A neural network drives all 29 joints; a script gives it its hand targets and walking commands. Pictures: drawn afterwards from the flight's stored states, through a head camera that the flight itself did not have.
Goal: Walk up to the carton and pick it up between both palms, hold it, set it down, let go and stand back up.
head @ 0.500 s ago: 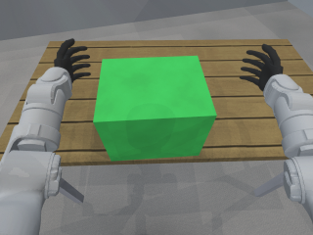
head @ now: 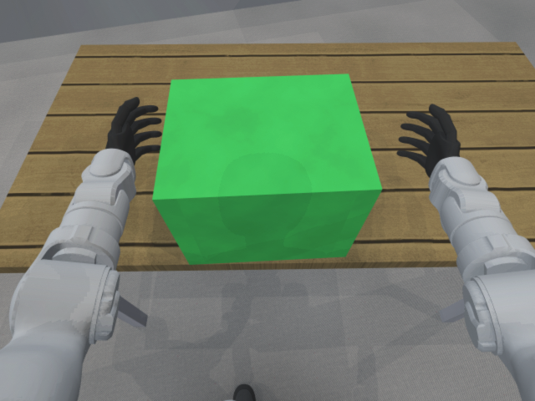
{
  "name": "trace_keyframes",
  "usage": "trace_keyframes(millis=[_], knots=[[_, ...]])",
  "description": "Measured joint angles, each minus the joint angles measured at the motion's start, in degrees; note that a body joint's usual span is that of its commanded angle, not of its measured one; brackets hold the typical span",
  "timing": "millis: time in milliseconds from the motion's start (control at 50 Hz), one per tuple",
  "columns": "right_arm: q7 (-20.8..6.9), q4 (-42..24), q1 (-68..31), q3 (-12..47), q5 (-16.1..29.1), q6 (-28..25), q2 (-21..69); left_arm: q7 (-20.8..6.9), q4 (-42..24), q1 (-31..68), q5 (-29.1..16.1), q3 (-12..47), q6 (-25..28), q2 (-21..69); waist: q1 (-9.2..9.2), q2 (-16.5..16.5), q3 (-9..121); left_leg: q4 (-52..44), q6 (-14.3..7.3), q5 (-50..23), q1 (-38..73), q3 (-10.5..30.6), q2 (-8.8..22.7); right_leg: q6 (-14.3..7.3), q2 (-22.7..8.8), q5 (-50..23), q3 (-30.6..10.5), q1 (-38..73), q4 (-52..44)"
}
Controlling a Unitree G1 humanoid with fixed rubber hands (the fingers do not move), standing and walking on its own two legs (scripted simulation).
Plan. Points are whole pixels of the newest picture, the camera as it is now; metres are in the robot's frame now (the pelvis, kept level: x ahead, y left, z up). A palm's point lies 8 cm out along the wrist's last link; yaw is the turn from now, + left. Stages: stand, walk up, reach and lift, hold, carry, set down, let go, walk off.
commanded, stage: reach and lift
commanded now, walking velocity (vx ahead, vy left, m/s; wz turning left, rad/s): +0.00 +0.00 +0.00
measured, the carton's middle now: (264, 174) +0.46 +0.03 +0.03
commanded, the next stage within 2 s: none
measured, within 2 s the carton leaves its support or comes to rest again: neither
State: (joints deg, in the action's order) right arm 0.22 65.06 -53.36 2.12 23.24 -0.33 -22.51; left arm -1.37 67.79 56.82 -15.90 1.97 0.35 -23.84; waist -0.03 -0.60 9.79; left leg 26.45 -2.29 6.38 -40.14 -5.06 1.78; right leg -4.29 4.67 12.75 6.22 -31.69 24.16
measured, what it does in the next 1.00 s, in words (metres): stands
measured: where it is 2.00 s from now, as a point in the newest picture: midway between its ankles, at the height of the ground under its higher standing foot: outside the picture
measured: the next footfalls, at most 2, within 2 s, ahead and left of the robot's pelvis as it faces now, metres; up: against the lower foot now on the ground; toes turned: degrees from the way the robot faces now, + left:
none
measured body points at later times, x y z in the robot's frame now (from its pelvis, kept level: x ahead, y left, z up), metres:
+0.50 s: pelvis -0.01 +0.00 -0.01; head +0.09 +0.01 +0.43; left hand +0.48 +0.22 +0.08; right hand +0.47 -0.23 +0.08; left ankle +0.05 +0.09 -0.73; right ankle -0.03 -0.07 -0.73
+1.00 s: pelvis -0.01 +0.02 -0.01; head +0.10 +0.03 +0.43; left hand +0.48 +0.22 +0.08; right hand +0.47 -0.17 +0.06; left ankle +0.05 +0.09 -0.73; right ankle -0.03 -0.07 -0.73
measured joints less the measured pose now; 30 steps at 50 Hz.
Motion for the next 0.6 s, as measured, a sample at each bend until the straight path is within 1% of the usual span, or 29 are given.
trace_keyframes(millis=[80,160,260,320,400,480,540,600], knots=[[-0.1,1.2,0.7,-0.7,-0.4,-3.3,0.8,0.8,1.9,-0.7,-1.2,1.5,4.3,1.1,0.36,-0.8,1.7,2.2,0.0,0.3,-5.0,0.4,0.2,-0.1,0.0,0.5,0.6,-5.0,2.4],[-0.1,1.1,0.6,-0.5,-0.6,-5.2,1.1,1.2,1.9,-0.6,-1.4,2.0,6.8,2.2,0.61,-1.4,3.2,3.9,-0.1,0.5,-8.9,0.6,0.4,-0.1,0.1,0.9,0.8,-9.0,4.3],[0.6,-0.4,0.1,1.3,0.0,-6.3,1.0,1.4,1.9,0.5,0.2,-0.5,7.4,3.4,0.60,-1.1,3.2,4.7,-0.2,0.6,-10.3,0.1,0.7,0.1,0.2,1.0,0.4,-10.7,5.5],[0.9,0.3,-0.9,1.9,0.6,-6.1,1.0,1.5,2.9,1.4,1.0,-1.4,7.0,3.3,0.33,-0.6,3.1,4.3,-0.2,0.4,-9.8,-0.2,0.7,0.1,0.1,1.0,0.0,-10.6,5.7],[0.7,1.2,-1.8,1.8,1.2,-5.6,0.6,2.0,3.4,2.0,0.7,-0.7,6.8,3.1,0.22,-0.1,4.1,4.1,-0.2,0.3,-9.8,-0.5,0.7,-0.1,0.1,0.9,-0.2,-10.6,5.6],[0.4,3.6,-4.0,2.2,1.6,-5.0,0.4,1.9,6.6,4.2,-0.4,0.7,7.2,2.9,-0.15,0.2,4.5,4.4,-0.3,0.6,-9.4,-0.5,0.6,-0.1,0.0,1.2,-0.3,-10.3,6.1],[-0.1,6.5,-5.8,2.9,2.2,-4.9,0.5,2.1,8.6,5.5,0.2,1.2,7.7,3.1,-0.18,0.4,4.1,4.4,-0.4,0.6,-8.7,-0.6,0.5,0.0,-0.1,1.4,-0.3,-9.7,6.2],[-0.2,6.7,-5.8,2.3,1.7,-5.3,1.4,2.2,9.2,5.6,0.3,1.6,8.4,3.5,-0.06,0.4,4.5,4.4,-0.4,0.7,-8.8,-0.5,0.4,0.1,-0.2,1.4,-0.2,-9.7,6.1]])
